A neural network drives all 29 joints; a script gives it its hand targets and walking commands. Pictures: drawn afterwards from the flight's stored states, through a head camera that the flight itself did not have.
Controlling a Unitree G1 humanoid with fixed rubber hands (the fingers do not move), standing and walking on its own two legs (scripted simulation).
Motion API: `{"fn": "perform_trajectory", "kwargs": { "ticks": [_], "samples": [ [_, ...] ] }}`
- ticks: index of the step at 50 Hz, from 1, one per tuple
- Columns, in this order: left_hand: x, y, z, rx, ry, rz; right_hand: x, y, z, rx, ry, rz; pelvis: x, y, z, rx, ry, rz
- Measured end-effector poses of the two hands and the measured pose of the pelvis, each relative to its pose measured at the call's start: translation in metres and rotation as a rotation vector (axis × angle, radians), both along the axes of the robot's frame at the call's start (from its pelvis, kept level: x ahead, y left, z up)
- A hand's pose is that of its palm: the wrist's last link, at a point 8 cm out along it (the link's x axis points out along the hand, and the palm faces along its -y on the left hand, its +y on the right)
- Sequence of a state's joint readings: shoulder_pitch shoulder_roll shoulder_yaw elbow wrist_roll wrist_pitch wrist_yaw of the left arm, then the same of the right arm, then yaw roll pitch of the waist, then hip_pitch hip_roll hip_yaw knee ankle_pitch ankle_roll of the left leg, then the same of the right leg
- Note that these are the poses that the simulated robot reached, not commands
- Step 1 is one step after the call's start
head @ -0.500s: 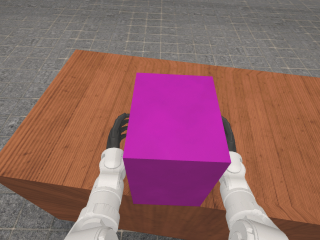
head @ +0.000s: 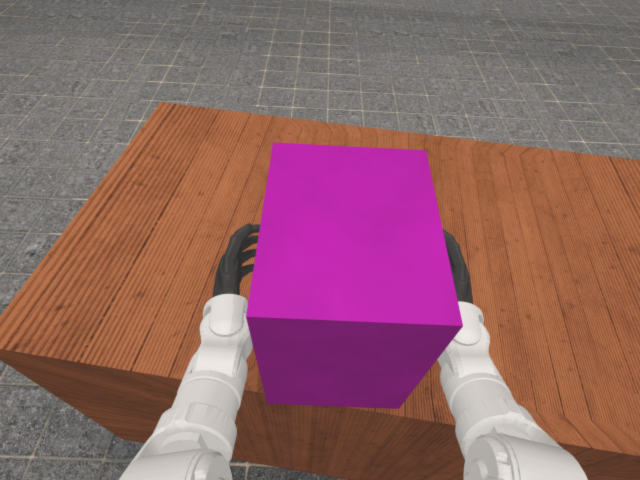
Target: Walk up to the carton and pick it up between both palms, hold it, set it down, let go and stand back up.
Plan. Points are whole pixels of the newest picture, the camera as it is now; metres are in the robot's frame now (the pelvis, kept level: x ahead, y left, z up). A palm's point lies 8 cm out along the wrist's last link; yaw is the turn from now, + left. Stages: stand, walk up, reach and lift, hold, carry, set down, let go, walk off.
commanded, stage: reach and lift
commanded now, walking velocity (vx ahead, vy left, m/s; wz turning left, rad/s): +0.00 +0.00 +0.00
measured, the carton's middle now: (340, 286) +0.39 -0.05 +0.01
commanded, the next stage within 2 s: none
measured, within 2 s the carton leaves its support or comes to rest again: leaves its support in 0.02 s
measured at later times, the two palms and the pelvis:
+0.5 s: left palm (218, 272) +0.38 +0.11 +0.07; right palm (455, 275) +0.36 -0.18 +0.07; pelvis -0.02 +0.00 +0.00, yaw +1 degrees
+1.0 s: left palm (178, 254) +0.37 +0.14 +0.13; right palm (442, 255) +0.36 -0.15 +0.12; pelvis -0.01 +0.02 +0.00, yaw +2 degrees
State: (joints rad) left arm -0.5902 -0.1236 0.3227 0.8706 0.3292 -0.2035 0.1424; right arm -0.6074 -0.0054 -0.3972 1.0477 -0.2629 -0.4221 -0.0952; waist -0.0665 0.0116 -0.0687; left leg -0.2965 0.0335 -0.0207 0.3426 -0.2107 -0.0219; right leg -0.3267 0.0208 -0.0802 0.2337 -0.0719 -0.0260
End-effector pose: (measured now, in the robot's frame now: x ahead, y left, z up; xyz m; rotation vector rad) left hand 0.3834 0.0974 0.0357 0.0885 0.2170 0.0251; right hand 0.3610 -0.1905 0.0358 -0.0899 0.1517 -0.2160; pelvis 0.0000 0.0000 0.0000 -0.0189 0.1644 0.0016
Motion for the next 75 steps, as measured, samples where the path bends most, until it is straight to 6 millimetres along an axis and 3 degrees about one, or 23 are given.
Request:
{"fn": "perform_trajectory", "kwargs": {
  "ticks": [19, 36, 53, 75],
  "samples": [
    [-0.010, 0.007, 0.023, -0.007, -0.001, 0.017, -0.005, 0.007, 0.023, 0.032, -0.002, 0.005, -0.017, -0.004, 0.000, 0.010, -0.026, 0.012],
    [-0.003, 0.025, 0.065, -0.008, -0.016, 0.029, 0.006, 0.024, 0.064, 0.074, -0.019, 0.012, -0.008, 0.009, 0.002, -0.001, -0.126, 0.030],
    [-0.021, 0.043, 0.098, -0.020, -0.030, 0.048, -0.009, 0.042, 0.090, 0.103, -0.037, 0.024, -0.008, 0.023, 0.000, -0.007, -0.226, 0.040],
    [-0.027, 0.049, 0.132, -0.031, -0.022, 0.059, -0.007, 0.048, 0.121, 0.131, -0.033, 0.045, -0.017, 0.014, 0.000, 0.001, -0.266, 0.031]
  ]
}}
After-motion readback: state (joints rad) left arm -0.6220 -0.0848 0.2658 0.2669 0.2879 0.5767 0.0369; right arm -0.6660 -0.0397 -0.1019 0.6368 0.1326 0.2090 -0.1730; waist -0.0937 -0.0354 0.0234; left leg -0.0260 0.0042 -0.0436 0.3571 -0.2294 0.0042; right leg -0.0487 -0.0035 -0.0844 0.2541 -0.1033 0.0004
